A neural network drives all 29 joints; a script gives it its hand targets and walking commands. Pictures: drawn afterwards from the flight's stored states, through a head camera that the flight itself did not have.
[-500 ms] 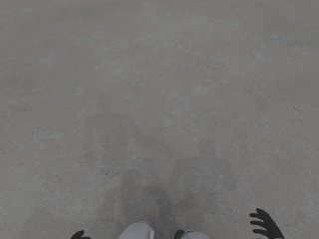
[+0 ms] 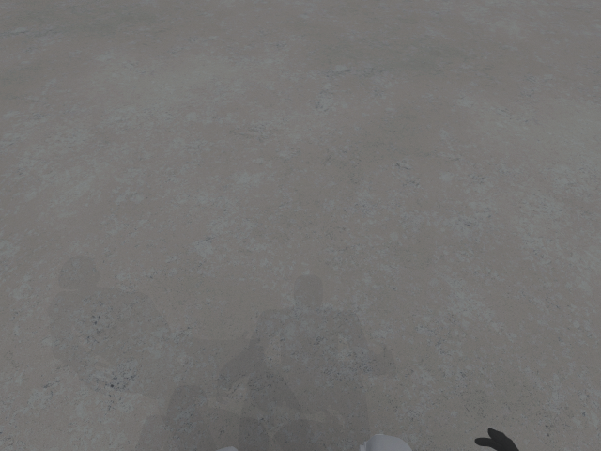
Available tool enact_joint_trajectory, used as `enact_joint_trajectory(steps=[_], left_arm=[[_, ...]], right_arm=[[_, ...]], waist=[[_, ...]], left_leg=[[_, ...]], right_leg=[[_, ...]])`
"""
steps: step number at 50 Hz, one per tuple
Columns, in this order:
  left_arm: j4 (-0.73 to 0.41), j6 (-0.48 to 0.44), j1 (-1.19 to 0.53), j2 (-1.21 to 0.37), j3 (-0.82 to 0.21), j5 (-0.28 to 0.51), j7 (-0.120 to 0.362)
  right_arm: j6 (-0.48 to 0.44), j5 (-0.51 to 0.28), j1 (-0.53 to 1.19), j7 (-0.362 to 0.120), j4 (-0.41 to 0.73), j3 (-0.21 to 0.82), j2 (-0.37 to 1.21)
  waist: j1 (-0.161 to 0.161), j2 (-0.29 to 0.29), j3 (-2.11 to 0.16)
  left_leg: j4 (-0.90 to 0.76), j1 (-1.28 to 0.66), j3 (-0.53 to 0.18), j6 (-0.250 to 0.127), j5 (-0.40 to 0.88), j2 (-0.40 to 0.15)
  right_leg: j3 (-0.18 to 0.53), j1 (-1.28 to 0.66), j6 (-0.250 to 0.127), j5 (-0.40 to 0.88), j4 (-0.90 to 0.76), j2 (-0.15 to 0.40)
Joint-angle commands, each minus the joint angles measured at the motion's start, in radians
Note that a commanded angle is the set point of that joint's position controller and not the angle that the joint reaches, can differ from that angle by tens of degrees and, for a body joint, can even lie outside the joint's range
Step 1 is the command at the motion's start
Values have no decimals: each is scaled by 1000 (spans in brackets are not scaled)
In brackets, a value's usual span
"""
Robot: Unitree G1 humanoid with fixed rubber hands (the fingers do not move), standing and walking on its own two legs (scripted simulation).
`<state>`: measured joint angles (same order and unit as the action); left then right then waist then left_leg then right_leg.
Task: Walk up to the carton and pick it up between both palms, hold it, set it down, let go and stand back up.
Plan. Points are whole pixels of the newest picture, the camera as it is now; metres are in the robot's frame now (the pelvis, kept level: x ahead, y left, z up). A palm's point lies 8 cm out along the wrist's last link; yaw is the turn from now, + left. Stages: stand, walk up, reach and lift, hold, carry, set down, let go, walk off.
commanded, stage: walk up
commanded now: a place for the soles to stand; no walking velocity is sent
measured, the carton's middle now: out of the picture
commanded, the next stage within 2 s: none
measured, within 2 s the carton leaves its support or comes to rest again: neither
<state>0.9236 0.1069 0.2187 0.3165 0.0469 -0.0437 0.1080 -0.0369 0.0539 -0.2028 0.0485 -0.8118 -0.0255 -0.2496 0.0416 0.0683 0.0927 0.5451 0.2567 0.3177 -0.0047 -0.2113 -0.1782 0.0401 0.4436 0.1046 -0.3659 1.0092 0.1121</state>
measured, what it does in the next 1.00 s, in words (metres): steps to the right, turning right: right foot, then left foot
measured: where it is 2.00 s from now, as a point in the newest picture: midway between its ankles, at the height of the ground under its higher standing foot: outside the picture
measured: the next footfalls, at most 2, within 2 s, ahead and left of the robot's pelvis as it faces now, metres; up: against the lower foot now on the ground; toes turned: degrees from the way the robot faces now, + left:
right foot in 0.10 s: +0.05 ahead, -0.19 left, +0.00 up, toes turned -11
left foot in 0.62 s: +0.14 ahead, -0.12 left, +0.00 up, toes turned -29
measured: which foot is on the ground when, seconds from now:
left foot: down 0.00-0.12, up 0.14-0.60, down 0.62-0.98, up 1.00-1.00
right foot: up 0.00-0.08, down 0.10-0.62, up 0.64-0.96, down 0.98-1.00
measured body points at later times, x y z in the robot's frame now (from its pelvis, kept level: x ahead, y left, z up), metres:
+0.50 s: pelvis -0.02 -0.15 +0.01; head -0.01 -0.19 +0.45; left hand +0.17 +0.08 -0.10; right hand -0.05 -0.43 -0.14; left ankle +0.11 -0.04 -0.68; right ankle +0.01 -0.18 -0.73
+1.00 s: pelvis -0.07 -0.29 -0.02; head -0.11 -0.30 +0.43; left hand +0.22 -0.16 -0.11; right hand -0.22 -0.55 -0.15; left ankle +0.10 -0.11 -0.72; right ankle -0.16 -0.45 -0.73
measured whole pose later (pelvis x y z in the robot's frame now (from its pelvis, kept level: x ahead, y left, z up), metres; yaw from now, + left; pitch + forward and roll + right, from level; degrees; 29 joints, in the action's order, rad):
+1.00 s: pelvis -0.07 -0.29 -0.02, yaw -52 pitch -4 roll +2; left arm 0.89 0.04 0.23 0.33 0.07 0.00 0.13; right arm -0.02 0.10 -0.22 0.04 -0.85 -0.03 -0.33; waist 0.03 -0.06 0.04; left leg 0.67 0.15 0.25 0.02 -0.43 -0.33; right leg 0.03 0.36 0.08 -0.25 0.71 0.15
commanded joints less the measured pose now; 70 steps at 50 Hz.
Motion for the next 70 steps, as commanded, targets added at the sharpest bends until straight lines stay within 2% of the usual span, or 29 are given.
enact_joint_trajectory(steps=[1,3,5,6,7,9,12,20,26,28,29,30,31,32,34,37,43,46,48,49,51,53,56,59,65,66,68,69,70], left_arm=[[-121,-43,-117,119,18,18,2],[-89,-56,-2,123,23,35,0],[-31,-79,144,151,49,52,-11],[-9,-84,185,214,64,64,-29],[-31,-75,92,246,62,71,-43],[-84,-56,-29,265,69,70,-71],[-126,-60,-99,204,70,31,-80],[-148,-73,-11,114,67,32,-50],[-143,-52,0,114,74,20,-58],[-185,-39,-136,135,77,21,-51],[-205,-36,-185,139,81,18,-44],[-201,-34,-147,124,67,27,-35],[-133,-38,41,72,47,18,-28],[-100,-37,156,132,68,-4,-24],[-98,-41,153,182,67,-18,-7],[-127,-34,18,181,69,-27,21],[-162,-55,-125,56,5,31,46],[-132,-81,-32,69,28,44,37],[-72,-96,88,141,61,56,11],[-36,-101,176,178,71,61,-10],[-42,-84,200,309,94,71,-39],[-85,-65,49,314,93,69,-61],[-139,-81,-2,217,79,32,-75],[-139,-92,90,126,49,24,-54],[-189,-67,-72,117,37,12,-24],[-176,-68,-46,78,21,10,-20],[-156,-62,97,32,17,0,-17],[-113,-51,161,82,43,-18,-23],[-92,-51,201,123,46,-15,-25]], right_arm=[[-7,20,-3,11,74,-62,-247],[13,35,34,11,77,-65,-280],[38,39,70,-2,62,-42,-232],[55,32,87,-18,87,-22,-156],[67,-1,84,-27,119,-15,-136],[73,-29,86,-19,101,-3,-173],[44,-33,-95,-5,-10,-17,-187],[36,-4,-36,14,46,-21,-147],[33,-14,-107,27,20,-29,-139],[19,-17,-251,36,-21,-40,-164],[9,-18,-333,41,-59,-51,-188],[2,-24,-339,46,-66,-67,-231],[1,-36,-196,60,-29,-69,-274],[0,-5,-37,74,28,-56,-243],[-26,-3,159,81,78,-51,-221],[-47,-6,122,51,66,-58,-196],[-26,22,-51,21,29,-88,-299],[-8,40,-8,8,23,-85,-322],[13,55,22,2,22,-65,-273],[30,58,5,-14,28,-51,-212],[59,7,82,-50,134,-21,-138],[42,-20,41,-48,133,-7,-141],[-5,-30,-130,-33,63,-17,-170],[-20,-25,-69,-24,113,-21,-142],[-19,-24,-206,-12,111,-49,-109],[-23,-16,-256,-2,99,-59,-124],[-21,8,-290,26,138,-80,-204],[-12,7,-199,46,155,-67,-184],[-8,-6,-152,58,137,-78,-188]], waist=[[-54,-298,-108],[-12,-278,-162],[75,-44,-172],[105,232,-96],[64,322,-24],[44,283,86],[-41,186,-41],[11,15,-163],[-26,90,-74],[-111,134,-39],[-152,116,-26],[-162,-103,-37],[-78,-477,-218],[20,-340,-217],[107,-295,-139],[41,-269,-64],[-74,-258,-3],[-34,-247,-76],[34,-48,-71],[63,134,-44],[104,271,80],[59,301,128],[-11,276,-71],[37,127,-185],[-99,-77,-114],[-121,-177,-119],[-76,-356,-122],[-5,-179,-17],[27,-216,18]], left_leg=[[-261,-169,-231,-236,-200,-304],[-184,-75,-159,-192,-255,-291],[121,122,-27,-106,-392,-140],[395,316,-25,-42,-569,25],[490,412,-173,-1,-498,86],[516,398,-284,7,-440,66],[480,464,-287,8,-216,85],[388,420,-325,6,-13,140],[142,178,-328,-38,-47,182],[-67,-133,-262,-80,-54,211],[-210,-330,-231,-100,-21,203],[-323,-505,-345,-163,39,95],[-305,-437,-687,-240,-80,-251],[-366,-301,-744,-278,-214,-424],[-391,-49,-566,-204,-252,-332],[-343,41,-324,-149,-232,-166],[-318,-95,-141,-161,-341,-195],[-203,-84,-84,-130,-429,-179],[33,18,-32,-83,-520,-112],[296,83,-18,-64,-557,-13],[573,443,-229,-7,-560,120],[559,464,-309,1,-507,71],[400,398,-303,6,-309,71],[317,315,-278,-1,-210,137],[4,-207,-270,-36,100,218],[-67,-338,-311,-31,57,185],[-354,-291,-885,-73,-654,-285],[-416,-131,-916,-52,-748,-358],[-435,-74,-861,-86,-738,-335]], right_leg=[[-28,65,-33,-80,-175,76],[-84,-154,-65,-59,-318,38],[-46,-376,-116,56,-498,-27],[234,-358,-159,26,-683,52],[478,-200,-212,-101,-818,121],[472,-28,-277,-305,-894,126],[229,-305,-231,190,-703,26],[410,-400,-157,320,-668,-16],[501,-223,49,268,-756,-84],[398,3,230,319,-806,-181],[353,139,305,222,-810,-239],[327,301,320,-97,-616,-321],[273,199,156,-233,1,-323],[156,208,103,-142,208,-214],[163,93,43,5,316,-99],[155,52,36,62,298,-48],[-23,75,-10,35,-246,29],[-132,-101,-38,119,-393,-2],[-148,-228,-61,119,-469,-46],[-82,-253,-78,38,-560,-103],[555,-171,-226,-349,-852,101],[541,-101,-319,-531,-899,93],[390,-281,-299,-82,-701,46],[413,-348,-349,181,-650,24],[341,150,-246,-213,-595,-84],[330,244,-204,-290,-492,-132],[138,324,-102,-214,21,-242],[103,291,-53,-140,142,-164],[73,284,-39,-103,182,-126]])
